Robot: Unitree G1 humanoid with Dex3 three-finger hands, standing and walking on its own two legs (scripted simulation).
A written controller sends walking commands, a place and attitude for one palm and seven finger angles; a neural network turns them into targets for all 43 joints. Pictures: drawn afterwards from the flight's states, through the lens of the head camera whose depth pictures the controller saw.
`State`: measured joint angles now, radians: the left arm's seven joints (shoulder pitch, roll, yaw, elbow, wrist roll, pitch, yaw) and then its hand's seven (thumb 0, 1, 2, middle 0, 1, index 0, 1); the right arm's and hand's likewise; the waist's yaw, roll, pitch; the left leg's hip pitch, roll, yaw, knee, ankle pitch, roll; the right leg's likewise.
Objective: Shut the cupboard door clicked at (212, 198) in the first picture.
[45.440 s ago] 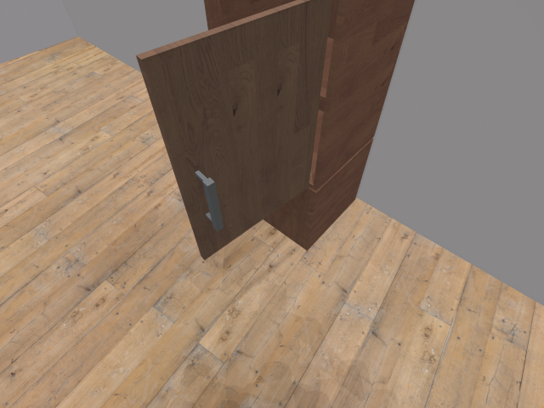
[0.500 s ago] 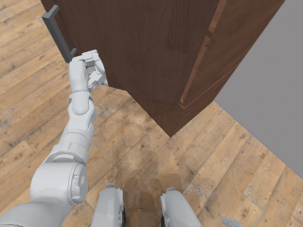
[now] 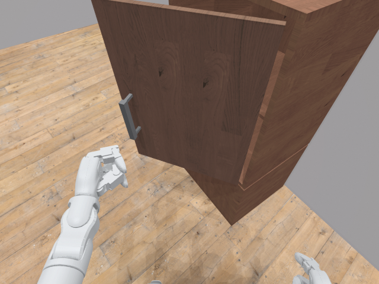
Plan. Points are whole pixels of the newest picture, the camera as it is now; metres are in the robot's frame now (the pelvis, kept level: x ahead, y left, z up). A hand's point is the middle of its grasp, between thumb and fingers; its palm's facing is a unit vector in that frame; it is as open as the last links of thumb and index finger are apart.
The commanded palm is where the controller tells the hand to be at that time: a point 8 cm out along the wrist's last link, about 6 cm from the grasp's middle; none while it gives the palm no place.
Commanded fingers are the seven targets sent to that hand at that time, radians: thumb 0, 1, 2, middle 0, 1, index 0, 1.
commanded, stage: draw the hand back to the body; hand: left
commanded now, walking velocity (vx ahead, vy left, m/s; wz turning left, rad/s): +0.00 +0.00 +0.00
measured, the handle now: (131, 117) +0.62 +0.20 -0.05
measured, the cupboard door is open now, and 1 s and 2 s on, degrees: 34 34 34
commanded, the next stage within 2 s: step back with the hand held close in 0.98 s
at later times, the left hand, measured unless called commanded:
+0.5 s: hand (18, 194) +0.23 +0.26 +0.17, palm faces +0.38 -0.84 -0.38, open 5.3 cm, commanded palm +0.18 +0.30 +0.20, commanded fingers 0.00 0.90 0.90 -0.31 -0.42 -0.31 -0.42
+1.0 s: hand out of the picture +0.21 +0.27 +0.20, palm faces +0.44 -0.80 -0.41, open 7.4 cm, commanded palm +0.16 +0.30 +0.22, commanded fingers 0.00 0.90 0.90 -0.20 -0.30 -0.20 -0.30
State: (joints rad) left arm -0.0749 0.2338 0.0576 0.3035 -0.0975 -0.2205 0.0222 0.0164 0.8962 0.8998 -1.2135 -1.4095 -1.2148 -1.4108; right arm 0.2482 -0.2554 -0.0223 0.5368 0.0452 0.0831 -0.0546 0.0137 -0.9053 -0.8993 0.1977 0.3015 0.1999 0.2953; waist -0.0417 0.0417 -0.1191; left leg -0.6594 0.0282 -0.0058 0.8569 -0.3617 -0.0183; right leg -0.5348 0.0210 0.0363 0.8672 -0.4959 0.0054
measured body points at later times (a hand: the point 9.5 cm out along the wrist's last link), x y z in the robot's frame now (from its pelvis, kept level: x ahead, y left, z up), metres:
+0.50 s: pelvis +0.03 +0.01 +0.04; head +0.01 -0.02 +0.49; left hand +0.21 +0.30 +0.19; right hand +0.24 -0.19 -0.04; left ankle +0.04 +0.13 -0.70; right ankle -0.04 -0.12 -0.70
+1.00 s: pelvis +0.02 +0.00 +0.04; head +0.00 -0.03 +0.49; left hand +0.18 +0.31 +0.22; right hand +0.22 -0.22 -0.04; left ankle +0.04 +0.13 -0.70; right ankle -0.04 -0.12 -0.70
